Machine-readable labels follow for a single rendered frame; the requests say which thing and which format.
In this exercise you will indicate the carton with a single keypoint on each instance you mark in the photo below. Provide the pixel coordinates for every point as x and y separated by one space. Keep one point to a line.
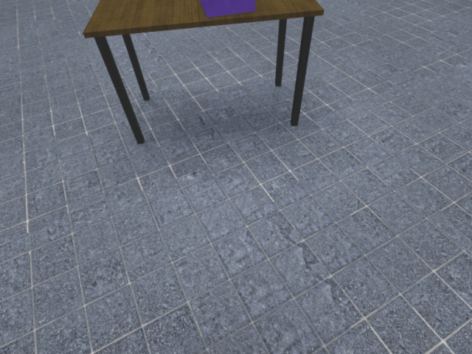
214 8

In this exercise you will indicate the table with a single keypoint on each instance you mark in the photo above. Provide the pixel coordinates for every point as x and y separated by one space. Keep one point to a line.
125 17

